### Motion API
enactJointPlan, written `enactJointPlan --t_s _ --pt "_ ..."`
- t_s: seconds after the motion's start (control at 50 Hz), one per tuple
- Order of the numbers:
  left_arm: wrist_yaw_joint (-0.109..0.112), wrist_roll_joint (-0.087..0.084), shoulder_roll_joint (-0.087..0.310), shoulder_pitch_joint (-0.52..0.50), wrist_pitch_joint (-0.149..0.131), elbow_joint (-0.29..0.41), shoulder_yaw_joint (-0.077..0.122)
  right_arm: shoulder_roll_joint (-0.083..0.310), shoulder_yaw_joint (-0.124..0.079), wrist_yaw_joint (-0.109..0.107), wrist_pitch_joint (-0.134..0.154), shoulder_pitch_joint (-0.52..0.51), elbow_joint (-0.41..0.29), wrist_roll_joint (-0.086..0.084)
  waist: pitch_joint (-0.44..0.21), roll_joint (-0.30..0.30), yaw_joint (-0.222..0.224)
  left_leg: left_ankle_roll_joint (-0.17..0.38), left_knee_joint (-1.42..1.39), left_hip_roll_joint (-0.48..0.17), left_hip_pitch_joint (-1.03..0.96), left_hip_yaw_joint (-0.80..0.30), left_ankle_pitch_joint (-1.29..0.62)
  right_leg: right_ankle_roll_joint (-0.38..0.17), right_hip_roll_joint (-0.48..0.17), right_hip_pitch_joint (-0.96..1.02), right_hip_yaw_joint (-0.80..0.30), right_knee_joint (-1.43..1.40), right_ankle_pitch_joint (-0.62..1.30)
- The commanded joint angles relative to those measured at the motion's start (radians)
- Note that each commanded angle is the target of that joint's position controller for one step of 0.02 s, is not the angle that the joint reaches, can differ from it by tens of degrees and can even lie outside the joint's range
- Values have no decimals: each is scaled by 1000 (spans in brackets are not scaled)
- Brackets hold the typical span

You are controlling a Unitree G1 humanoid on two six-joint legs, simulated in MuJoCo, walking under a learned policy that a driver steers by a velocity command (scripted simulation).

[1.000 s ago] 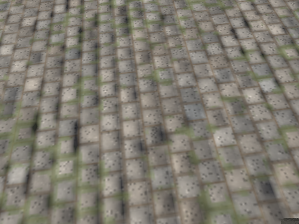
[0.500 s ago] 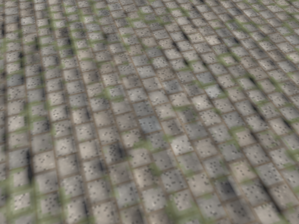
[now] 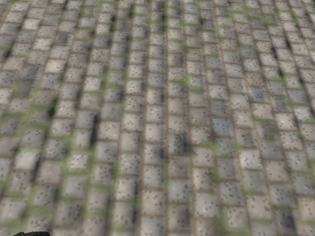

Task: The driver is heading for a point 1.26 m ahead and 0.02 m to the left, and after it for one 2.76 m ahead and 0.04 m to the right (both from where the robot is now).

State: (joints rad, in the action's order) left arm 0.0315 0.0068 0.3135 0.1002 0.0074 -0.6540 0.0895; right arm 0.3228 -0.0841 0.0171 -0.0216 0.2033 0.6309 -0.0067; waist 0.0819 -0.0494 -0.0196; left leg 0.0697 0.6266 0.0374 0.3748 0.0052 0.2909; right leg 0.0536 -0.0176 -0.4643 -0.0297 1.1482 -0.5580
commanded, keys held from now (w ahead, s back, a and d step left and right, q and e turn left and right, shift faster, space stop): q+shift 0.22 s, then shift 0.52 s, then w+shift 0.26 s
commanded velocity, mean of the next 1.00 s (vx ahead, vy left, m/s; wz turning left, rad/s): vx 0.10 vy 0.00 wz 0.41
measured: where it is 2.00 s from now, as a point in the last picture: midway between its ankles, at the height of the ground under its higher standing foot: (103, 161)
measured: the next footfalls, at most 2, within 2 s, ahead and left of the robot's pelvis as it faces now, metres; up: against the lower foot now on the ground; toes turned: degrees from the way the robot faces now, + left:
right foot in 0.42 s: +0.15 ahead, -0.11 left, +0.00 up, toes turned +26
left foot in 0.74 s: +0.01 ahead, +0.11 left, +0.00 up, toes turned +17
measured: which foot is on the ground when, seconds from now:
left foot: down 0.00-0.44, up 0.46-0.72, down 0.74-1.00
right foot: up 0.00-0.40, down 0.42-0.78, up 0.80-1.00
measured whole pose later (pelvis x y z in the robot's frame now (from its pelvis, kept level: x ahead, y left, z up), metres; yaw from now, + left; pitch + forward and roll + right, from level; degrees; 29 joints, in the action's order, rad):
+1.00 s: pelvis +0.11 -0.01 +0.02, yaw +23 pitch +2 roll -1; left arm -0.05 0.01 0.31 0.17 -0.06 -0.71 0.05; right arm 0.28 -0.05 0.00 0.04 0.42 0.75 0.01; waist -0.02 0.01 -0.06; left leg 0.01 0.35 -0.03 0.08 -0.11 0.31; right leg -0.04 -0.02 -0.41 0.03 0.69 -0.36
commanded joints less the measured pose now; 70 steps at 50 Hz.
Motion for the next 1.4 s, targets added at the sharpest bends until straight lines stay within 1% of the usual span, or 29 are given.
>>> enactJointPlan --t_s 0.02,0.18,0.34,0.4,0.42,0.44,0.46,0.48,0.5,0.54,0.62,0.7,0.74,0.76,0.78,0.82,0.88,0.96,0.98,1.0,1.04,1.06,1.08,1.1,1.12,1.16,1.2,1.32,1.4 --pt "16 8 115 -63 -23 99 31 175 -43 -32 18 -36 -84 -24 -155 124 20 168 -290 -251 -274 -421 -358 -10 -7 -225 -98 20 127" --pt "0 -4 61 -65 -26 61 14 187 -51 -68 -13 -34 -112 -16 -163 165 15 133 -273 -159 -231 -468 -227 44 87 -139 -114 -268 266" --pt "-26 -8 82 -56 -52 42 14 158 -31 -49 -29 -56 -126 0 -195 226 -22 132 -174 -160 -222 -547 -401 15 66 39 -91 -461 234" --pt "-38 -8 83 3 -63 24 17 143 -18 -44 -32 -92 -129 -12 -180 206 21 101 -135 -125 -195 -555 -398 -23 51 192 -62 -699 381" --pt "-36 3 97 5 -65 26 19 121 -10 -44 -28 -67 -122 -10 -175 159 17 58 -108 -89 -153 -530 -266 -47 -5 274 -111 -776 514" --pt "-31 20 143 -11 -61 48 20 77 5 -40 -21 -6 -113 12 -195 -36 -23 -3 53 12 -88 -410 41 -112 -173 353 -290 -820 684" --pt "-30 41 174 -2 -55 28 24 110 -7 -45 -14 -1 -129 -1 -126 -219 -45 -71 191 131 49 -262 345 -289 -308 318 -463 -834 818" --pt "-29 24 134 11 -58 32 17 184 -29 -51 -10 -12 -114 9 -127 -154 -6 -121 375 78 91 -239 378 -361 -356 301 -511 -837 757" --pt "-23 10 120 17 -55 29 12 202 -40 -52 -11 -34 -102 1 -125 -96 5 -139 466 63 106 -230 321 -336 -315 305 -446 -822 698" --pt "-14 -10 99 -1 -47 25 0 142 -28 -54 -25 -33 -78 1 -117 -57 9 -167 511 48 125 -227 243 -274 -239 317 -342 -806 606" --pt "-12 -1 76 5 -25 8 -13 33 12 -43 -22 -56 -70 -5 -132 -116 23 -181 241 -3 24 -106 198 -247 -145 339 -193 -792 666" --pt "-15 -11 104 48 -6 -11 -10 38 11 -41 -14 -27 -33 -12 -161 -137 35 -161 -119 -13 -134 -40 46 -252 -155 356 -205 -748 706" --pt "-20 -19 82 89 -18 -30 -21 59 11 -42 -10 1 -14 5 -160 -86 26 -114 -303 -37 -289 -78 -183 -184 -136 280 -193 -740 660" --pt "-27 2 54 103 -32 -33 -34 92 9 -49 -10 42 -16 15 -222 9 26 -76 -262 -120 -399 -156 -246 -123 -92 209 -135 -696 441" --pt "-30 0 20 109 -42 -25 -40 157 -15 -44 -12 76 19 13 -214 209 45 9 -234 -142 -338 -207 145 -72 48 148 22 -616 143" --pt "-31 -31 77 -46 -59 19 -23 165 -17 -33 11 132 21 11 -23 271 -60 144 -460 -295 -220 -499 625 -37 62 -40 82 -373 69" --pt "-45 -55 66 -64 -98 48 -17 120 -1 -42 71 162 41 -6 86 259 -49 177 -496 -366 -333 -585 459 -101 -54 -320 -34 -214 82" --pt "-76 -33 19 -66 -128 41 -38 131 -4 -34 82 146 23 -18 -18 215 -43 122 -474 -254 -285 -345 213 -96 -20 -89 49 -464 230" --pt "-101 61 27 -49 -72 30 -34 166 -18 -10 74 138 56 53 -41 249 -26 106 -472 -180 -199 -257 223 -85 43 54 125 -518 197" --pt "-104 54 32 -18 -49 23 -29 155 -21 1 74 132 56 48 -30 258 -13 104 -462 -178 -113 -233 223 -79 58 172 150 -555 248" --pt "-85 33 65 149 -38 -31 -15 126 -14 4 76 115 63 30 -37 167 78 86 -357 -167 76 -207 225 -80 75 453 164 -603 299" --pt "-69 30 106 327 -48 -81 1 100 -4 3 83 80 60 40 -79 73 178 71 -153 -125 186 -163 112 -96 45 641 114 -613 240" --pt "-51 51 209 532 -60 -110 20 9 22 0 90 11 20 50 -163 -193 283 33 294 -24 305 -55 136 -130 -200 748 -207 -773 -117" --pt "-46 50 280 504 -67 -101 27 -21 30 -9 97 -23 -50 26 -133 -309 234 29 525 90 511 -146 248 -189 -355 665 -728 -1023 -456" --pt "-46 44 225 357 -59 -79 17 19 26 -8 93 -10 -39 28 -37 -131 136 43 624 -9 590 -192 116 -231 -388 585 -719 -1009 -442" --pt "-54 29 130 245 -69 -58 -9 62 20 20 89 27 8 47 -38 -17 48 20 550 -110 476 -120 -21 -213 -282 451 -465 -973 -215" --pt "-48 27 107 236 -85 -65 -20 56 25 40 73 39 33 62 -30 -50 27 -22 524 -137 405 -69 -80 -220 -212 361 -347 -1037 -115" --pt "-55 0 74 363 -113 -145 -27 27 50 51 62 -196 -42 49 73 1 60 -59 246 -145 448 5 -284 -251 -152 361 -146 -1138 246" --pt "-39 -3 110 392 -118 -177 -22 12 65 57 69 -309 -79 40 81 11 70 -44 29 -105 271 35 -351 -262 -174 390 -127 -1167 534"
Velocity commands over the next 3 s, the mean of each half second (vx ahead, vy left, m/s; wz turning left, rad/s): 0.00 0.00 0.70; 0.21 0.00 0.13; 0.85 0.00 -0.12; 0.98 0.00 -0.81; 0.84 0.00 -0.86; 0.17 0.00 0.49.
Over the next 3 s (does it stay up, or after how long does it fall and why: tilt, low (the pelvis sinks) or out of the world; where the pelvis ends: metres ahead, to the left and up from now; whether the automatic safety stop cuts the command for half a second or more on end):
stays up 1.37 0.03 0.01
